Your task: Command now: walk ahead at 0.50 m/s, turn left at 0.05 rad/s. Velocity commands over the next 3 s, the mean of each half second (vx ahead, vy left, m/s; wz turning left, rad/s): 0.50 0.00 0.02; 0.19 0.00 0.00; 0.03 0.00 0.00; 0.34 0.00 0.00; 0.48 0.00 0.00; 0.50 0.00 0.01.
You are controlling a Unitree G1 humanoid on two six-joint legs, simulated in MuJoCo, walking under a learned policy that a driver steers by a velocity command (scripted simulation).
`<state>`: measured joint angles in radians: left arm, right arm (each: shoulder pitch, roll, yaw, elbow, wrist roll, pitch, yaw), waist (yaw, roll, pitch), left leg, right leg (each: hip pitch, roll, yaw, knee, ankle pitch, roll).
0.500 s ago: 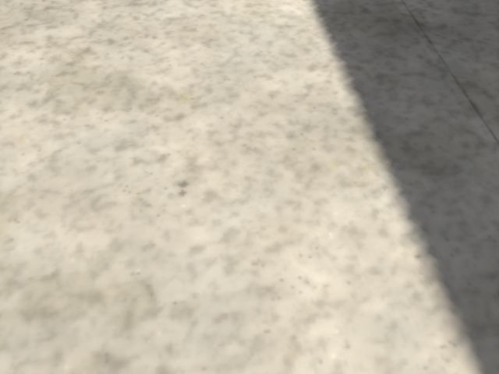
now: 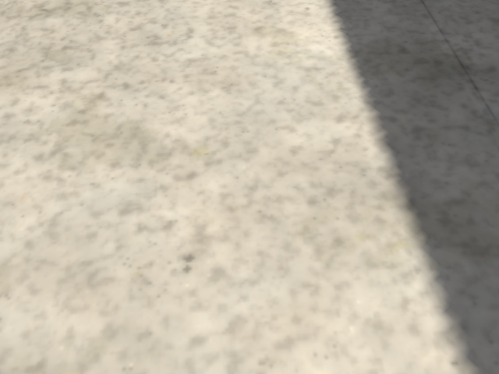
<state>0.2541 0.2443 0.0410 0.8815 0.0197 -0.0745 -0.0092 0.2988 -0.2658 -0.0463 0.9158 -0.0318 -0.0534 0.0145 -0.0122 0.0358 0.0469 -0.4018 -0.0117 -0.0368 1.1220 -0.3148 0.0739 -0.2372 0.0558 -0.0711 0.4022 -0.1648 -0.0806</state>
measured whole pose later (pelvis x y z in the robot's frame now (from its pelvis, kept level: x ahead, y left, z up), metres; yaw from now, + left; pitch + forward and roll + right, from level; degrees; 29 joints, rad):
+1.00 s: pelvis +0.41 +0.03 +0.00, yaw +0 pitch -1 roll +0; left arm 0.20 0.16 0.00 1.01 0.02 -0.03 0.04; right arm 0.27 -0.18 -0.01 1.07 -0.01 0.00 -0.03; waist -0.01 0.02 0.05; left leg -0.21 -0.03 0.01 0.69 -0.52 0.04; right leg -0.29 0.02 -0.08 0.45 -0.14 -0.07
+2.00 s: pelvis +0.59 +0.00 +0.00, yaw +0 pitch +0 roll +0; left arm 0.45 0.14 0.03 1.10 0.02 -0.09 0.01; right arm 0.19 -0.20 -0.06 1.01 -0.04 -0.05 0.03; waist 0.02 0.03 0.01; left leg -0.57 0.07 0.04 1.01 -0.19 0.06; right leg -0.02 0.06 -0.08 0.26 -0.25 -0.08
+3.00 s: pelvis +1.17 -0.02 +0.00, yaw +0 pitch +0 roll +0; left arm 0.28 0.20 0.06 1.02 0.02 -0.09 0.00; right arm 0.27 -0.21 -0.06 0.99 -0.03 -0.06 0.01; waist -0.01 0.03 0.05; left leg -0.47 0.05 -0.01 1.13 -0.28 0.08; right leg -0.19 0.06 -0.12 0.36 -0.17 -0.10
